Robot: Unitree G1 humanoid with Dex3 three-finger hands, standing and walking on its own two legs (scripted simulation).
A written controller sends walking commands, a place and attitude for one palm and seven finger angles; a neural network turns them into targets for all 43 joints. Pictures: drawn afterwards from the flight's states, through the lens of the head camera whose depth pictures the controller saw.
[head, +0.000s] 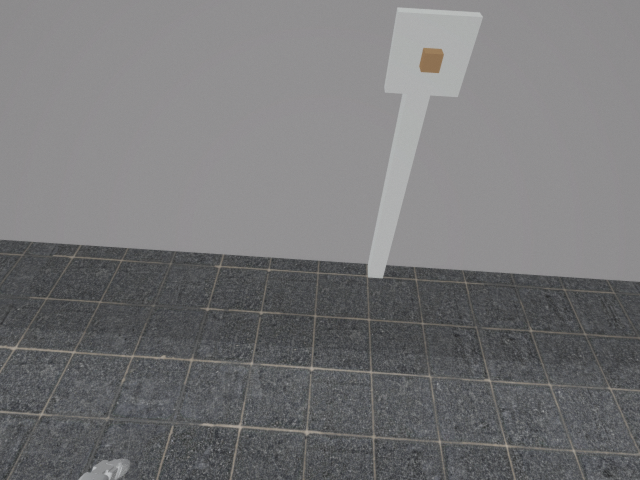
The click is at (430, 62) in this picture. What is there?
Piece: button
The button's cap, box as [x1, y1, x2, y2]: [419, 48, 443, 72]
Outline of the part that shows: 423,48 419,65 420,70 428,72 438,72 443,55 441,49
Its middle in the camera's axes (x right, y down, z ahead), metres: +0.25 -0.41 +0.88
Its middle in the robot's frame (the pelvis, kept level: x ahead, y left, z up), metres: +0.95 -0.20 +0.11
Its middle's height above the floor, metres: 0.88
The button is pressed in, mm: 0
